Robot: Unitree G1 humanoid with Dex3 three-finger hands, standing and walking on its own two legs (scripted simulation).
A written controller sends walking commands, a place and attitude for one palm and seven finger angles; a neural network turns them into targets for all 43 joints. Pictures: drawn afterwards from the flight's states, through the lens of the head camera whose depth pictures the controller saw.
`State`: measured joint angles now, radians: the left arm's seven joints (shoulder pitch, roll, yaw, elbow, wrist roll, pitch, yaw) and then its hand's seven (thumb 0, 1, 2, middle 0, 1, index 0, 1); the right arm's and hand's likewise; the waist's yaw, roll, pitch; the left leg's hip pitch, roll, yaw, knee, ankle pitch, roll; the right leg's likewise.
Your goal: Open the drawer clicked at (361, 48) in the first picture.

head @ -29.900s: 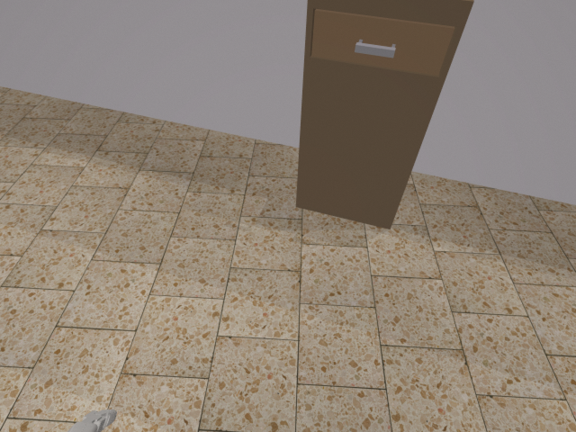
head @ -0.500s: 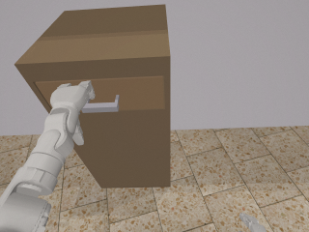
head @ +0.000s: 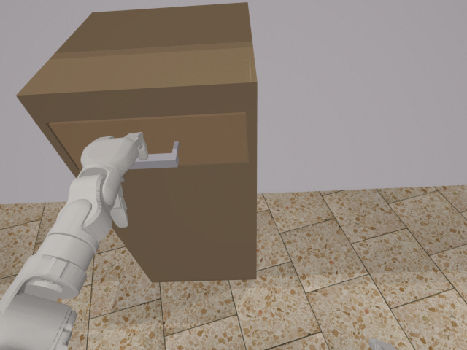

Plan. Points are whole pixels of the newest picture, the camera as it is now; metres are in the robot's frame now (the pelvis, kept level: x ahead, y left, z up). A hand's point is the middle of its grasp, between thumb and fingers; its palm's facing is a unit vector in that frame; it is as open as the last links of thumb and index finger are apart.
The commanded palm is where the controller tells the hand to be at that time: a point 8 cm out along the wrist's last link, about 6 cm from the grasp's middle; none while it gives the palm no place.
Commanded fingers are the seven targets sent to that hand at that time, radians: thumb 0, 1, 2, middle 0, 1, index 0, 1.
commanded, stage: lower the fingers behind the handle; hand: left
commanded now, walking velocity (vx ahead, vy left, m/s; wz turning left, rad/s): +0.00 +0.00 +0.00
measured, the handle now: (151, 154) +0.50 +0.22 +0.05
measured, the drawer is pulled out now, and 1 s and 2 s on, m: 0.00 0.00 0.00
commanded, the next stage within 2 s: lift the fingers back up to retry in 1.48 s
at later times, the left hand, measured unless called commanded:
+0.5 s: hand (123, 183) +0.39 +0.24 +0.08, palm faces -0.10 -0.05 -0.99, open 14.0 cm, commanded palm +0.38 +0.23 +0.13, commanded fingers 0.00 -0.50 0.30 -0.30 -1.20 -0.30 -1.20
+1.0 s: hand (135, 179) +0.41 +0.22 +0.07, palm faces +0.01 +0.01 -1.00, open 13.8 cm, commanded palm +0.38 +0.22 +0.09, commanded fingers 0.00 -0.50 0.30 -0.30 -1.20 -0.30 -1.20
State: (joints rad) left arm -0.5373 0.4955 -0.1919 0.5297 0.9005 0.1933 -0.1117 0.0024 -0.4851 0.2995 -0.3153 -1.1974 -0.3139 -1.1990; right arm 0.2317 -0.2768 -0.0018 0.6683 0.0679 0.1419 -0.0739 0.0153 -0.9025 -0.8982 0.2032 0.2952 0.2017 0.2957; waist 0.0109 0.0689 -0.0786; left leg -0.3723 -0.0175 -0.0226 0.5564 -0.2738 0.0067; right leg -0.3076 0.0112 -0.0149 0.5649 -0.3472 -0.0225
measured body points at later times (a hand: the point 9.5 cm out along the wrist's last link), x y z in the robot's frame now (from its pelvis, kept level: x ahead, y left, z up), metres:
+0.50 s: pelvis +0.00 +0.01 -0.01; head +0.01 -0.01 +0.44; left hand +0.39 +0.24 +0.13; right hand +0.11 -0.25 -0.13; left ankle +0.00 +0.12 -0.73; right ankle -0.04 -0.10 -0.73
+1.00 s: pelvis -0.02 +0.00 -0.01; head +0.00 -0.02 +0.44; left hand +0.40 +0.22 +0.12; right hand +0.07 -0.25 -0.14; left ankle +0.00 +0.12 -0.73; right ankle -0.04 -0.10 -0.73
